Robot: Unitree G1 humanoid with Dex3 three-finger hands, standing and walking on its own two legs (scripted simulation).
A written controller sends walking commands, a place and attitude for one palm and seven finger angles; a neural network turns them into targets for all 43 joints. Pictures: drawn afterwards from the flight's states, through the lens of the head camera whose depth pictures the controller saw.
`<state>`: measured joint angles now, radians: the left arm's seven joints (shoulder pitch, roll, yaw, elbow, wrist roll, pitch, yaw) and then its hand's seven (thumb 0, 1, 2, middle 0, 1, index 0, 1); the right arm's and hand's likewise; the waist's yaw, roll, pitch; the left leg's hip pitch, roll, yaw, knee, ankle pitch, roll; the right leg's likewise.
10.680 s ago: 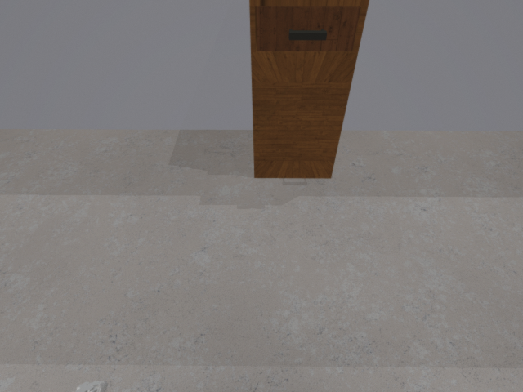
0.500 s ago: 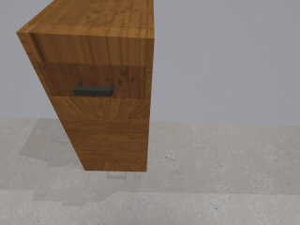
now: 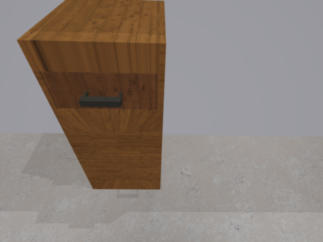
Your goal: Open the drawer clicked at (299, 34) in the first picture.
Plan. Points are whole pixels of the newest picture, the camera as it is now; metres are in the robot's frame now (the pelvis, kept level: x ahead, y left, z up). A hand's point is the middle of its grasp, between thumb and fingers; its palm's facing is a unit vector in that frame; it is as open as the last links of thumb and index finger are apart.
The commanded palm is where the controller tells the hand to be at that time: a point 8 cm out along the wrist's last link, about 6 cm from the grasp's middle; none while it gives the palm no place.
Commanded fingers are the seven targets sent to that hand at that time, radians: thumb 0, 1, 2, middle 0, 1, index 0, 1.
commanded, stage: look again from close up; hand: left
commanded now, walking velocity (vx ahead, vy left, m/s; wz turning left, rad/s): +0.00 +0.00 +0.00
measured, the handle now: (102, 98) +0.57 +0.24 +0.03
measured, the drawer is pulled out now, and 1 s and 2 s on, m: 0.00 0.00 0.00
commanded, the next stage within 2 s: shuffle to correct the standing spot in 0.26 s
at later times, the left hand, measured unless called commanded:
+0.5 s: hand out of the picture +0.00 +0.20 -0.17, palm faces +0.01 -0.98 -0.21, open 7.4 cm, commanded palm none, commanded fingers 0.00 0.90 0.90 -0.20 -0.30 -0.20 -0.30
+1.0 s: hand out of the picture +0.05 +0.19 -0.17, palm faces -0.04 -0.99 -0.17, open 7.3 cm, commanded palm none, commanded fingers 0.00 0.90 0.90 -0.20 -0.30 -0.20 -0.30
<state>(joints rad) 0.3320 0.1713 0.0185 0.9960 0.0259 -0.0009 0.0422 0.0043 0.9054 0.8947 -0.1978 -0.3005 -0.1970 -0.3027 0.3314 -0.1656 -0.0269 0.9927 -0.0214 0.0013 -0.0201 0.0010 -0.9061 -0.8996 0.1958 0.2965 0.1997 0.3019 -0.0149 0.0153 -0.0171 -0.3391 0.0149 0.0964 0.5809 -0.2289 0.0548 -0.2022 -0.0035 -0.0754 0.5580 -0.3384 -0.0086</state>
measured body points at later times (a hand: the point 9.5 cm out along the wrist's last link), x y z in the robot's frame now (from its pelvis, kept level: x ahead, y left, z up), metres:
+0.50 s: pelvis -0.01 +0.01 +0.01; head -0.02 +0.02 +0.46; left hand +0.00 +0.25 -0.15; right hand +0.03 -0.24 -0.14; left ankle +0.05 +0.08 -0.73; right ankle -0.02 -0.11 -0.73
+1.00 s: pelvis +0.05 +0.03 +0.01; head +0.06 +0.03 +0.46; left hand +0.05 +0.24 -0.15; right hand -0.01 -0.17 -0.15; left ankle +0.05 +0.08 -0.73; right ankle +0.06 -0.10 -0.72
